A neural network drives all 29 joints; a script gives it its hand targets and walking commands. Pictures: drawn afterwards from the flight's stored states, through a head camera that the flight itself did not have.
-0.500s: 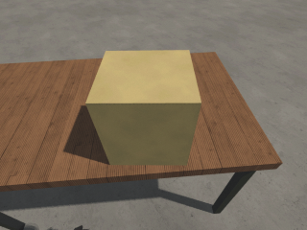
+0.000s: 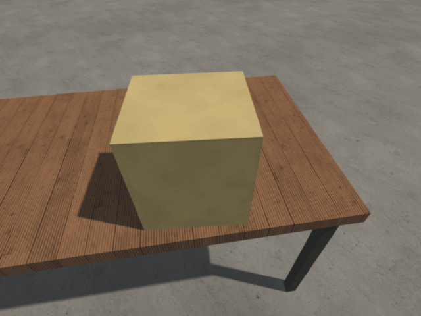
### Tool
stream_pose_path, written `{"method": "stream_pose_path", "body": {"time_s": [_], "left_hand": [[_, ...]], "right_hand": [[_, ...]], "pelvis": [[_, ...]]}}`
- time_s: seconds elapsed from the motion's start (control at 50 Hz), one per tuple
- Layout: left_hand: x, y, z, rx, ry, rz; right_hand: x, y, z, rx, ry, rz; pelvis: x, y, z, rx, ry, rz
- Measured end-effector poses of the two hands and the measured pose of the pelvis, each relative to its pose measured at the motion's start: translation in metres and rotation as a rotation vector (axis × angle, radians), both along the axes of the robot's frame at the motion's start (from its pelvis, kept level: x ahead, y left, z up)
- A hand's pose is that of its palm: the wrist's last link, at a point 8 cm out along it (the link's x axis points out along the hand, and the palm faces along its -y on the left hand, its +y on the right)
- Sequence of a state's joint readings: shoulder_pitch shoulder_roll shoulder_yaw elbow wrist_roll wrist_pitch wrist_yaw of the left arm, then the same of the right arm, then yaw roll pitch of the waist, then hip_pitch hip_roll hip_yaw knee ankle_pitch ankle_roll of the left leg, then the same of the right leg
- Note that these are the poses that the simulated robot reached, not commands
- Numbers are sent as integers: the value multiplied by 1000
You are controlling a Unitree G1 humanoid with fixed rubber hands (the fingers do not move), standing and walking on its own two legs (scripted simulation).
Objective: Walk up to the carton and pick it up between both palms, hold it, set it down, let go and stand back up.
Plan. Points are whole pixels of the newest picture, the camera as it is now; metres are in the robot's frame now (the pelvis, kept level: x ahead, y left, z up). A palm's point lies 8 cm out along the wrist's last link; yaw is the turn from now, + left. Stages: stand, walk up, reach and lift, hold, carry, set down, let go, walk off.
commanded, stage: stand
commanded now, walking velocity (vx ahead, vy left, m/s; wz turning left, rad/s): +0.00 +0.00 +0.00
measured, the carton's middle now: (192, 152) +0.48 +0.07 +0.06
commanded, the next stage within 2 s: none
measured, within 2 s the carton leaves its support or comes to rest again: neither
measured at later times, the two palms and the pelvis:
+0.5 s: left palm out of the picture +0.07 +0.24 -0.11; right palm out of the picture +0.04 -0.27 -0.13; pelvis +0.01 +0.00 +0.00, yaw +0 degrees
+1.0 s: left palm out of the picture +0.06 +0.23 -0.13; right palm out of the picture +0.02 -0.24 -0.13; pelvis +0.02 +0.00 +0.01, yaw -1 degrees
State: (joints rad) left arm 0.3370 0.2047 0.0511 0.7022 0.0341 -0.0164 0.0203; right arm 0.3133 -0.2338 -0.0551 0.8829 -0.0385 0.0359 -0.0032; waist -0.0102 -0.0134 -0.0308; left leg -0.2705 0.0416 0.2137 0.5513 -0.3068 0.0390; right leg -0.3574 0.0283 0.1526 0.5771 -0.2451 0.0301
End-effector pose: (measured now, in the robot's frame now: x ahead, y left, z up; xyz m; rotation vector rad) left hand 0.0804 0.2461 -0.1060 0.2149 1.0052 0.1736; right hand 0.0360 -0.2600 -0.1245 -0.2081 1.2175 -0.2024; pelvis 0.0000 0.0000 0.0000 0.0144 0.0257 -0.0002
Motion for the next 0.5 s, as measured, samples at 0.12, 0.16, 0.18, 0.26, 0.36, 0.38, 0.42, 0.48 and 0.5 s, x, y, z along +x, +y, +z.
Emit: {"method": "stream_pose_path", "body": {"time_s": [0.12, 0.16, 0.18, 0.26, 0.36, 0.38, 0.42, 0.48, 0.5], "left_hand": [[-18, 1, -3, 3, 55, 28], [-23, 1, -5, 9, 79, 29], [-25, 1, -6, 9, 92, 27], [-20, 1, -5, 14, 98, 18], [-6, 1, -3, 16, 71, 18], [-5, 0, -3, 15, 72, 19], [-6, -2, -5, 12, 81, 21], [-7, -5, -8, 6, 90, 24], [-8, -6, -9, 2, 97, 24]], "right_hand": [[2, 2, -4, 8, 11, 3], [1, 2, -5, 10, 18, 0], [1, 1, -5, 9, 18, -5], [-2, -1, -5, 6, 37, -15], [0, -7, -3, -8, 40, -20], [0, -8, -3, -8, 41, -25], [0, -9, -3, -9, 46, -32], [0, -9, -3, -15, 60, -29], [0, -8, -3, -14, 62, -33]], "pelvis": [[0, 1, 0, -1, -2, -1], [0, 1, 0, -1, -2, -5], [1, 1, 0, -3, -2, -6], [2, 0, 1, -2, -3, -10], [5, -1, 2, -1, -9, -12], [6, -2, 2, -1, -9, -10], [8, -2, 3, -2, -12, -8], [9, -3, 3, -5, -17, -5], [9, -3, 3, -6, -16, -4]]}}
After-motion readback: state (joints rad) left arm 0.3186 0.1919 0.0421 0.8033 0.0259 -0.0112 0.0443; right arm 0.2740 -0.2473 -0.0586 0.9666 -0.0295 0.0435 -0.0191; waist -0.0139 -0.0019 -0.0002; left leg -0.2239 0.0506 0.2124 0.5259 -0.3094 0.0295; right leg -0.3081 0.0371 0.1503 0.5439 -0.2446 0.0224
